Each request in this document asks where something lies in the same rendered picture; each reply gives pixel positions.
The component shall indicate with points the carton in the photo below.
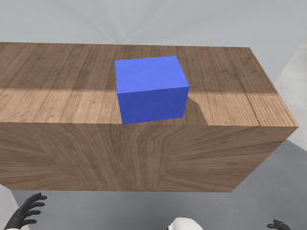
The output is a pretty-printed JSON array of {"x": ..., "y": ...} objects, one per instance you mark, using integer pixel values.
[{"x": 150, "y": 89}]

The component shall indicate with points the left robot hand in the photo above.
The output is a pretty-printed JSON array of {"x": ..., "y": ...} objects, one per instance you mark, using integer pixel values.
[{"x": 18, "y": 218}]

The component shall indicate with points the right robot hand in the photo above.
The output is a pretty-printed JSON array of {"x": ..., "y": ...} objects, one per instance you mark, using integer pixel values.
[{"x": 279, "y": 225}]

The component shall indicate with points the pedestal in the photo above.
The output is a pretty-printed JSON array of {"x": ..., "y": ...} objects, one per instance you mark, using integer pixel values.
[{"x": 61, "y": 127}]

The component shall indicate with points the right robot thigh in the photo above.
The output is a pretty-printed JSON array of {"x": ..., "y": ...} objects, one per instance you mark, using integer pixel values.
[{"x": 184, "y": 224}]

